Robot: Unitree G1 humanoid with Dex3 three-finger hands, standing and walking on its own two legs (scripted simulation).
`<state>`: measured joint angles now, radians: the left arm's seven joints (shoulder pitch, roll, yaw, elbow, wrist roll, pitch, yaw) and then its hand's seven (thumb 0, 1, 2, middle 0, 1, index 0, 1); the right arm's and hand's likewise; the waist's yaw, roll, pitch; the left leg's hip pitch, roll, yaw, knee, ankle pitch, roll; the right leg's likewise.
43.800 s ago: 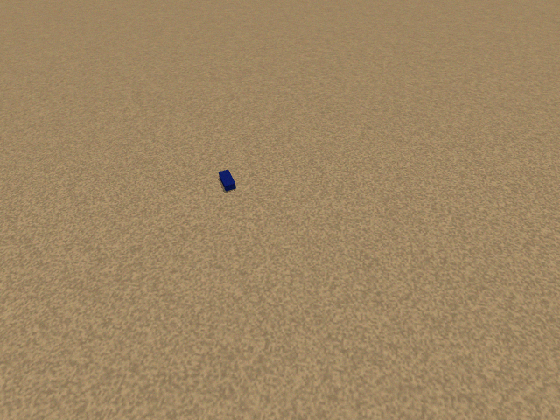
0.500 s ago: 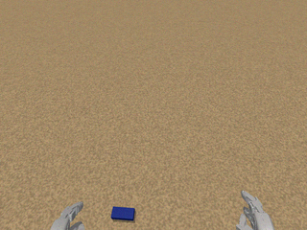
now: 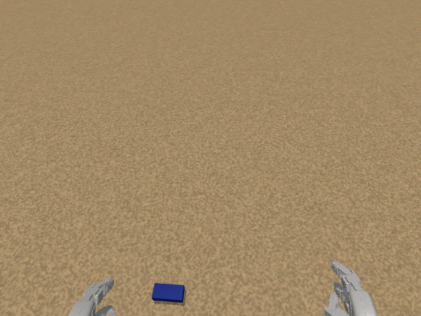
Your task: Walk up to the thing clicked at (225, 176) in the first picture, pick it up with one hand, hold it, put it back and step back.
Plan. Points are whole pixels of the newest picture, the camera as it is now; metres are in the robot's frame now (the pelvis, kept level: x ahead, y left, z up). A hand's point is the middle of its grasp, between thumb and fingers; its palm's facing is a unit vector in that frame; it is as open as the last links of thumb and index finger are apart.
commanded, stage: stand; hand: left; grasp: from above
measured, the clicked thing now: (168, 292) +0.40 +0.19 -0.69
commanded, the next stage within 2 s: none
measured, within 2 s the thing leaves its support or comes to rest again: neither
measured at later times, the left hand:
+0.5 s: hand out of the picture +0.06 +0.24 -0.11, palm faces +0.05 -0.94 -0.33, open 7.4 cm
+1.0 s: hand out of the picture +0.02 +0.24 -0.10, palm faces +0.04 -0.94 -0.34, open 7.4 cm
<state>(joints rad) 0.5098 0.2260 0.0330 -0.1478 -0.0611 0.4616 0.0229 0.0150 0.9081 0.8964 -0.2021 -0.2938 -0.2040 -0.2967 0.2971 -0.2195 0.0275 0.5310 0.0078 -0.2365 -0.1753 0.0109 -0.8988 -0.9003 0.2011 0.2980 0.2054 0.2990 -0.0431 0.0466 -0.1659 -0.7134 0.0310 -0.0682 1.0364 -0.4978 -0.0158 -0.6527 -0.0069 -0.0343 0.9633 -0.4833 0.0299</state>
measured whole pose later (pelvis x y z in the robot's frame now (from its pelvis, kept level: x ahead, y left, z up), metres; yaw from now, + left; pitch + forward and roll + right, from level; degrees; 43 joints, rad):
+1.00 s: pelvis -0.02 +0.00 +0.07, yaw +0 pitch -5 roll +0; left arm 0.20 0.28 0.04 1.12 0.03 0.01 0.03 0.01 0.91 0.90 -0.21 -0.30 -0.21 -0.30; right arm 0.17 -0.30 -0.04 1.10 -0.02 0.01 -0.01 0.00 -0.90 -0.90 0.20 0.30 0.20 0.30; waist 0.01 0.02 0.07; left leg -0.14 0.00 -0.03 0.43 -0.20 -0.01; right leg -0.11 -0.04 -0.01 0.42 -0.21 0.03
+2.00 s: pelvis +0.00 -0.01 +0.07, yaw +0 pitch -4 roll +0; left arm 0.12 0.31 0.02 1.14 0.01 0.00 0.01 0.01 0.91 0.90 -0.21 -0.30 -0.21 -0.30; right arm 0.12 -0.33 -0.01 1.14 -0.02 0.00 0.00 0.00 -0.90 -0.90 0.20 0.30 0.20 0.30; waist 0.00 0.01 0.07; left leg -0.10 0.02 -0.02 0.34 -0.18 -0.03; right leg -0.09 -0.02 -0.01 0.35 -0.20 0.02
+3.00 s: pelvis -0.06 +0.03 +0.05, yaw -1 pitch -1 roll -1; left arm 0.01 0.41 0.06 0.91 0.00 0.07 0.04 0.01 0.91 0.90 -0.20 -0.30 -0.21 -0.30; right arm 0.14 -0.35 -0.05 0.96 -0.03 0.04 0.00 0.00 -0.90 -0.90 0.20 0.30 0.20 0.30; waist -0.03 -0.06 0.21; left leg -0.28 -0.02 0.00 0.59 -0.29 0.05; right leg -0.47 0.11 0.17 1.06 -0.54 -0.03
